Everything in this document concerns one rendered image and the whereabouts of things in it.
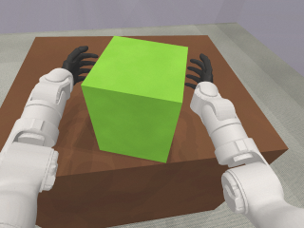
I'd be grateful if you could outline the robot left upper arm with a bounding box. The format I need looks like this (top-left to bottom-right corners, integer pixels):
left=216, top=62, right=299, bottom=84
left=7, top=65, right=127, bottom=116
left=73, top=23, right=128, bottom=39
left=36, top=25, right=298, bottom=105
left=0, top=142, right=59, bottom=228

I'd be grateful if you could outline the carton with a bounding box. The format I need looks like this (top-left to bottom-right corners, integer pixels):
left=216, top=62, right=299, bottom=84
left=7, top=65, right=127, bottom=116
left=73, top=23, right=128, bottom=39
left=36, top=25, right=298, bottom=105
left=81, top=35, right=188, bottom=163

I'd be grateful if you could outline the robot right upper arm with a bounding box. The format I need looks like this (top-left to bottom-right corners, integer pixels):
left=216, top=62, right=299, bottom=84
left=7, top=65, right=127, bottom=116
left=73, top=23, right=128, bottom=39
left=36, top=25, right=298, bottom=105
left=221, top=161, right=304, bottom=228

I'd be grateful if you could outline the left robot hand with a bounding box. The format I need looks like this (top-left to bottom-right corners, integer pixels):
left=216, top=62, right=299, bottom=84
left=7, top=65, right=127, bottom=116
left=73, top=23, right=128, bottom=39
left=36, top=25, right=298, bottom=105
left=61, top=46, right=99, bottom=86

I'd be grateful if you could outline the robot left forearm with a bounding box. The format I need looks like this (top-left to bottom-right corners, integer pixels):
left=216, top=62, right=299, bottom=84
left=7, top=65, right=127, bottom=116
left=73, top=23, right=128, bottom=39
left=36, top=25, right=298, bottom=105
left=0, top=67, right=74, bottom=169

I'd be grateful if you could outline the right robot hand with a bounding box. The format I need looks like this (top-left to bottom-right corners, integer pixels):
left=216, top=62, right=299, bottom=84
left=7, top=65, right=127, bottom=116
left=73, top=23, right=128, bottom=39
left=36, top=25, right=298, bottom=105
left=185, top=53, right=214, bottom=89

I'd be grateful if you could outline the robot right forearm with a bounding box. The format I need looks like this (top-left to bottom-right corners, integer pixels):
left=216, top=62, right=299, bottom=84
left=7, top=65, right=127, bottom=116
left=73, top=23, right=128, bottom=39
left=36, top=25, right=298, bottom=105
left=190, top=81, right=284, bottom=198

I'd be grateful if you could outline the pedestal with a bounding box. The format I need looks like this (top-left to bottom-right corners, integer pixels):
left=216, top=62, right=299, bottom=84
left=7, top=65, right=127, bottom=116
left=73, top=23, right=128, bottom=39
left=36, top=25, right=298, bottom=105
left=0, top=35, right=289, bottom=228

